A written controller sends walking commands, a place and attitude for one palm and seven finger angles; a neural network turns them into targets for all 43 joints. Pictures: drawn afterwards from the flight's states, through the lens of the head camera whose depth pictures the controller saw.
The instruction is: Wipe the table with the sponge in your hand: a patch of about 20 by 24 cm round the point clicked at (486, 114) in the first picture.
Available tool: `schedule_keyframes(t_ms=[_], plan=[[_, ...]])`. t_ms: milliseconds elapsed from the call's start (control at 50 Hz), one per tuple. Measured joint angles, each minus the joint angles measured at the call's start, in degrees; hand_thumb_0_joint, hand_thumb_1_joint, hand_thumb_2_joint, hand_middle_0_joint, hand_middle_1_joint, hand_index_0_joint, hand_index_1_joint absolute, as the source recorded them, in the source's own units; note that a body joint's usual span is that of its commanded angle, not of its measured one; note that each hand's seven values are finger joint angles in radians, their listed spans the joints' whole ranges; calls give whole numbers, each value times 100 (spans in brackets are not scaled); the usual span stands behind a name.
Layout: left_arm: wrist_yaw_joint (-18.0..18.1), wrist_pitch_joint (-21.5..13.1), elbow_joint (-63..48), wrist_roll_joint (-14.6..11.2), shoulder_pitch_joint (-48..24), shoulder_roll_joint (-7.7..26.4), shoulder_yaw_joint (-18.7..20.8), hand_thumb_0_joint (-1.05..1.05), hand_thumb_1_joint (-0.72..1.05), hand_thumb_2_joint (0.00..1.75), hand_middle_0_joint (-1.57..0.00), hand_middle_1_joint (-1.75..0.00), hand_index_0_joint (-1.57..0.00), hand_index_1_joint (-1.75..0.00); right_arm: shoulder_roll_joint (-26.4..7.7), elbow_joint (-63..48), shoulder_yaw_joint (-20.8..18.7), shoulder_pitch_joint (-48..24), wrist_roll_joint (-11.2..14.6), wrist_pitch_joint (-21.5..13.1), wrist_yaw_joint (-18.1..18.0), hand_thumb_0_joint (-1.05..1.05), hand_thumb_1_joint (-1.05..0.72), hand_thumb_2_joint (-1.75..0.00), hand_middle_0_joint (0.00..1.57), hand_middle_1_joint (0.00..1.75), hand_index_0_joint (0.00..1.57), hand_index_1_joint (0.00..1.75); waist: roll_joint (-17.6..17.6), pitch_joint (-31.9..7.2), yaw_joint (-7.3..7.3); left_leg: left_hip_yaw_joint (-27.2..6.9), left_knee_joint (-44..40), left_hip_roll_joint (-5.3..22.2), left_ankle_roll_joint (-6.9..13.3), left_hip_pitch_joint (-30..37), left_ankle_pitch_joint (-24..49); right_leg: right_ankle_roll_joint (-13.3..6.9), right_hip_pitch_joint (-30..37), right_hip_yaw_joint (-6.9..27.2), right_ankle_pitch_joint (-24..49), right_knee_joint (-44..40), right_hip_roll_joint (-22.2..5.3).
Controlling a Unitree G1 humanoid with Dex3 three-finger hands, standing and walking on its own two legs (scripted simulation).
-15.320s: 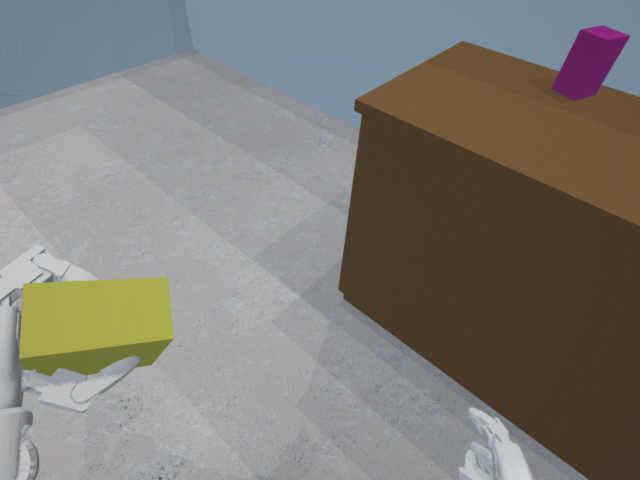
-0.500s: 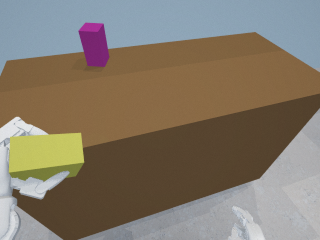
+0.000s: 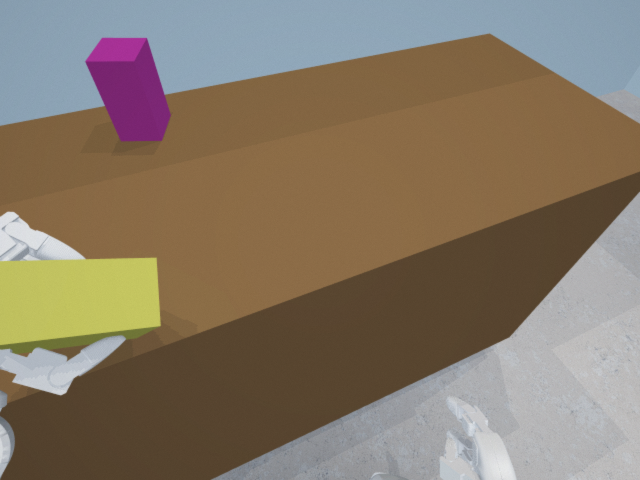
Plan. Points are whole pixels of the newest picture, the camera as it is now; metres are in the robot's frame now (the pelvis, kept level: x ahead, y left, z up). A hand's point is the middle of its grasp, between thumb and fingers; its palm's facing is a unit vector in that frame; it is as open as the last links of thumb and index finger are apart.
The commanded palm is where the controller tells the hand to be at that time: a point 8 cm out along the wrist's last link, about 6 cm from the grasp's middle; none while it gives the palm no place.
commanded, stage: come to a stop and stand still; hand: left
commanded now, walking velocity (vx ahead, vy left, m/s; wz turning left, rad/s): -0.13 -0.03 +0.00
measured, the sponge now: (101, 305) +0.23 +0.21 +0.17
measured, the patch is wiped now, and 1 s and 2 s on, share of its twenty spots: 0.00 0.00 0.00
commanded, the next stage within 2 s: look again from close up in 1.78 s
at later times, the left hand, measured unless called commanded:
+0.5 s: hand (48, 272) +0.26 +0.27 +0.18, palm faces +0.40 -0.84 -0.35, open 9.9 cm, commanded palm +0.20 +0.30 +0.19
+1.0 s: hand out of the picture +0.28 +0.31 +0.22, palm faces +0.51 -0.76 -0.41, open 9.9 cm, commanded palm +0.18 +0.30 +0.19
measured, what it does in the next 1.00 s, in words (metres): steps on the spot: right foot, then left foot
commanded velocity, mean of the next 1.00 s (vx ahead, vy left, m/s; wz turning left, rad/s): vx -0.06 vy -0.01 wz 0.00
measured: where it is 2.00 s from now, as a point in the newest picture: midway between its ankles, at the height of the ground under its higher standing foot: outside the picture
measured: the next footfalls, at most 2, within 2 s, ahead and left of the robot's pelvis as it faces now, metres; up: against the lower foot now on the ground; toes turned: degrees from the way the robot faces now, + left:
right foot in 0.04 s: +0.09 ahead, -0.09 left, +0.00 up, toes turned +0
left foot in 0.30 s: +0.04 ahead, +0.13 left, +0.00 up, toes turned -1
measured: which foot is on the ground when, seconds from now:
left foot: down 0.00-0.06, up 0.08-0.28, down 0.30-1.00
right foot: up 0.00-0.02, down 0.04-1.00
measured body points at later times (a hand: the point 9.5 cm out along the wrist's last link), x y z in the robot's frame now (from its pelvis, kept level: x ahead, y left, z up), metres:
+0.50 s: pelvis +0.04 +0.02 +0.01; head +0.06 +0.05 +0.46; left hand +0.23 +0.31 +0.20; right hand +0.24 -0.21 -0.05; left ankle +0.07 +0.13 -0.73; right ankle +0.05 -0.10 -0.73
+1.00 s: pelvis +0.01 +0.03 +0.01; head +0.05 +0.04 +0.46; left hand +0.25 +0.35 +0.24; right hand +0.18 -0.20 -0.08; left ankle +0.07 +0.13 -0.73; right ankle +0.05 -0.10 -0.73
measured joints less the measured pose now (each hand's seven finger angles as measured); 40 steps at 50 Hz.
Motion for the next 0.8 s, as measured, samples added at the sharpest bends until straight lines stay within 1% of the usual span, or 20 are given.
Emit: schedule_keyframes(t_ms=[40,60,80,100,140,160,180,200,240,280,300,360,440,520,640,720,800], plan=[[8,-13,-85,16,203,102,12,-1,-48,100,-77,-134,-77,-135,12,-15,73,83,1,-12,-17,1,-90,-90,20,30,20,30,21,-52,2,6,197,3,-77,-45,-165,-4,380,-76,388,-1026,-10],[9,-21,-59,39,238,98,0,-1,-48,100,-77,-134,-77,-135,-22,20,80,86,-4,0,-27,1,-90,-90,20,30,20,30,117,-43,13,-30,369,69,-102,-78,-290,-124,453,-123,562,-1142,54],[10,-2,-9,58,246,59,-37,-1,-48,100,-77,-134,-77,-135,-75,88,71,78,-14,32,-34,1,-90,-90,20,30,20,30,233,-46,8,-130,576,106,-81,-135,-464,-208,490,-185,567,-1130,122],[12,29,56,64,230,14,-77,-1,-48,100,-77,-134,-77,-135,-131,167,52,69,-24,68,-38,1,-90,-90,20,30,20,30,303,-59,12,-227,859,80,-80,-227,-642,-257,532,-224,526,-1143,155],[37,90,179,45,159,-98,-143,-1,-48,100,-77,-134,-77,-135,-240,300,-12,51,0,119,-14,1,-90,-90,20,30,20,30,317,-61,59,-318,1539,-45,-112,-442,-810,-282,657,-223,504,-1293,149],[62,102,222,35,142,-149,-151,-1,-48,100,-77,-134,-77,-135,-292,344,-29,36,9,129,-14,1,-90,-90,20,30,20,30,280,-53,79,-317,1760,-92,-127,-519,-829,-277,721,-196,531,-1394,129],[95,103,250,31,142,-182,-144,-1,-48,100,-77,-134,-77,-135,-338,366,-38,16,10,134,-26,1,-90,-90,20,30,20,30,226,-37,88,-298,1808,-113,-136,-549,-827,-265,781,-165,569,-1489,105],[131,103,257,31,157,-191,-123,-1,-48,100,-77,-134,-77,-135,-376,372,-42,-12,5,137,-45,1,-90,-90,20,30,20,30,159,-15,93,-273,1651,-117,-135,-518,-818,-250,829,-126,599,-1556,78],[193,89,226,31,187,-189,-99,-1,-48,100,-77,-134,-77,-135,-454,312,-70,-58,-14,138,-102,1,-90,-90,20,30,20,30,77,36,61,-264,980,-77,-123,-356,-529,-207,911,-107,609,-1620,48],[225,100,135,23,193,-189,-129,-1,-48,100,-77,-134,-77,-135,-550,210,-132,-93,-26,126,-158,1,-90,-90,20,30,20,30,96,86,25,-305,192,-20,-124,-120,201,-155,967,-150,548,-1571,76],[235,121,66,11,192,-180,-151,-1,-48,100,-77,-134,-77,-135,-584,188,-174,-130,-22,118,-186,1,-90,-90,20,30,20,30,107,109,26,-309,-49,10,-109,9,447,-127,975,-159,492,-1493,99],[218,165,-18,-23,142,-126,-204,-1,-48,100,-77,-134,-77,-135,-500,176,-253,-262,17,171,-258,1,-90,-90,20,30,20,30,-110,114,102,-194,-169,-52,-64,156,148,-71,1013,-54,467,-1482,32],[170,225,-112,-29,133,-42,-161,-1,-48,100,-77,-134,-77,-135,-395,-46,-195,-331,11,134,-273,1,-90,-90,20,30,20,30,-170,17,126,-161,-300,-17,-25,116,192,-15,1044,-23,675,-1802,75],[148,226,-146,-62,40,-10,-133,-1,-48,100,-77,-134,-77,-135,-275,-142,-104,-383,7,76,-237,1,-90,-90,20,30,20,30,-123,-38,169,-165,-395,18,-9,79,289,5,1083,-27,866,-2070,119],[111,335,57,-95,91,-148,-237,-1,-48,101,-77,-134,-77,-135,-136,-111,34,-261,20,123,-187,1,-90,-90,20,30,20,30,9,-212,205,-161,-566,11,17,110,415,30,1152,-26,1039,-2321,122],[109,479,270,-69,139,-277,-349,-1,-48,101,-77,-134,-77,-135,-129,-3,78,-90,33,176,-187,1,-90,-90,20,30,20,30,99,-297,231,-174,-635,22,25,160,461,33,1247,-38,1127,-2480,140],[128,566,413,-34,49,-364,-446,-1,-48,101,-77,-134,-77,-135,-186,109,65,70,46,201,-199,1,-90,-90,20,30,20,30,133,-293,242,-199,-707,18,30,221,508,37,1346,-63,1199,-2614,143]])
